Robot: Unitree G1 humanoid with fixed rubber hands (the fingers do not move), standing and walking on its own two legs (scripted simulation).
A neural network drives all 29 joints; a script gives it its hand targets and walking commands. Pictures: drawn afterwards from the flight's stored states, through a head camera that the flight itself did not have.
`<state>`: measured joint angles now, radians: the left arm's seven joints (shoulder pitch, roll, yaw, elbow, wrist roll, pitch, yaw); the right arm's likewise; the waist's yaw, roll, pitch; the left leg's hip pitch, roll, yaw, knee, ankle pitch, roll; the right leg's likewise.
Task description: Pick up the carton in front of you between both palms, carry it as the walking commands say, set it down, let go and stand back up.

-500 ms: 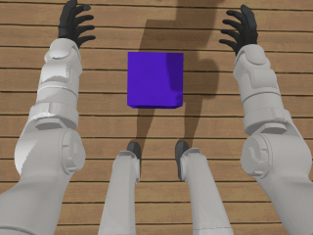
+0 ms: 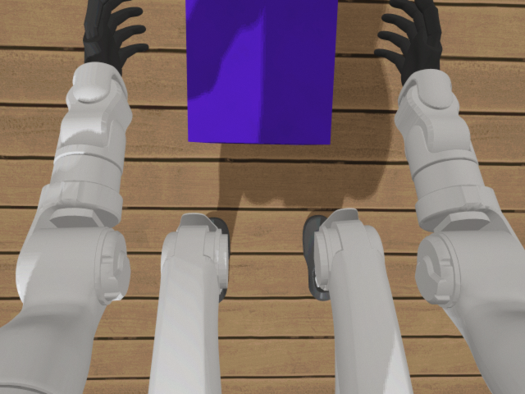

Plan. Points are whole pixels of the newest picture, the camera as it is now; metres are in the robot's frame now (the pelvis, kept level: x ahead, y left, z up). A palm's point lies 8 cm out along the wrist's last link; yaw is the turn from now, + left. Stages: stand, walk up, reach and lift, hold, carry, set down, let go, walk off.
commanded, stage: reach and lift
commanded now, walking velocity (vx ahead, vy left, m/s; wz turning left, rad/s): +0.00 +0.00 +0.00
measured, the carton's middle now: (259, 87) +0.50 +0.02 -0.34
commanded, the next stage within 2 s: none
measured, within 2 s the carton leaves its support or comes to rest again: leaves its support in 1.18 s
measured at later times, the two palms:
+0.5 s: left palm (144, 74) +0.51 +0.20 -0.28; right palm (371, 77) +0.51 -0.17 -0.27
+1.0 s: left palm (165, 72) +0.51 +0.16 -0.27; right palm (354, 76) +0.51 -0.14 -0.26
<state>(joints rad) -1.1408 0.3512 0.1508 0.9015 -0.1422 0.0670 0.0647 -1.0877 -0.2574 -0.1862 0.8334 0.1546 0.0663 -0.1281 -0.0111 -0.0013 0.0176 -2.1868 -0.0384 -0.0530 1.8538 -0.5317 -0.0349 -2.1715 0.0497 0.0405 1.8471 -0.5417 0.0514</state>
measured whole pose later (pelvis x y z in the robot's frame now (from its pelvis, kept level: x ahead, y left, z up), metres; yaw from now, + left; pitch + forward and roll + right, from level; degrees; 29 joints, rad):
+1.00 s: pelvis -0.03 +0.00 -0.09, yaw -1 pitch +38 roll -1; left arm -1.50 0.33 0.01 1.24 -0.22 0.00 0.14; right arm -1.44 -0.24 -0.10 1.16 0.22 0.01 -0.20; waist 0.00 -0.02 0.34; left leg -2.29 -0.03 -0.05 2.16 -0.53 -0.03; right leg -2.27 0.06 0.03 2.15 -0.54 0.06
